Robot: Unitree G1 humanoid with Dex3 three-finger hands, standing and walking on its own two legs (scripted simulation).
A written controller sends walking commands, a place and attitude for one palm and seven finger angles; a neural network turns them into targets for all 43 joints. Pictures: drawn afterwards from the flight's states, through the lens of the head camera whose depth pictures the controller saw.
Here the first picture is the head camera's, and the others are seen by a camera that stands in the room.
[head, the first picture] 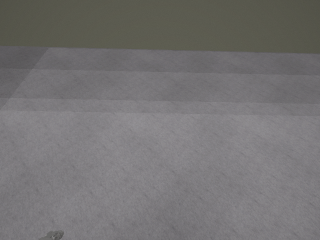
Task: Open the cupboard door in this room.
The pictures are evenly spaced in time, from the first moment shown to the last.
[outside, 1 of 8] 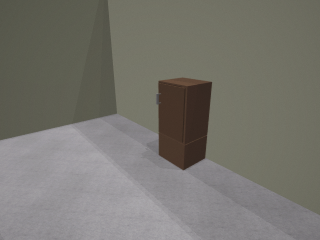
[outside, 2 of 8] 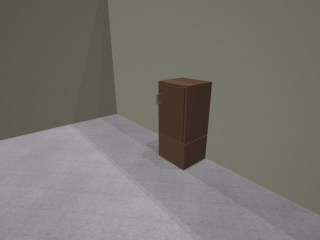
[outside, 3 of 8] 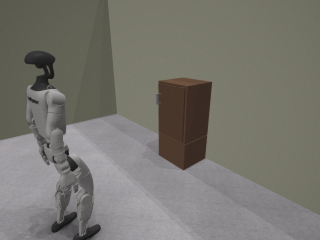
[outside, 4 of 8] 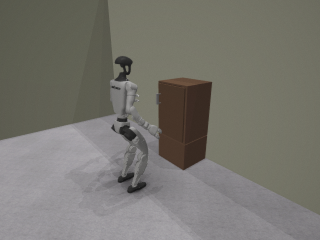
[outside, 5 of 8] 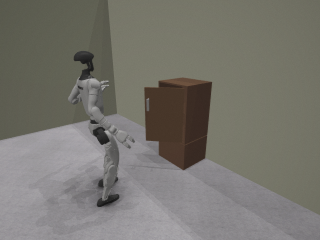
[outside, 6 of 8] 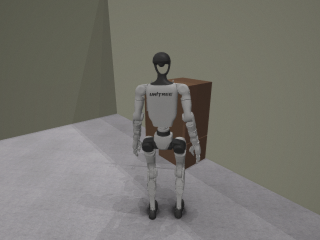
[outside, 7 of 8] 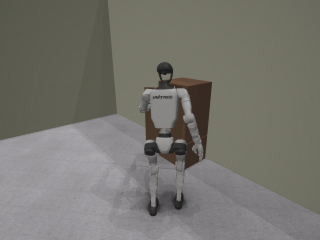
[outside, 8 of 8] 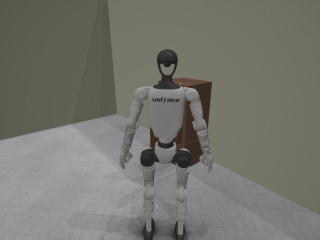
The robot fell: no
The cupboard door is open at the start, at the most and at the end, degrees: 0 86 86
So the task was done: yes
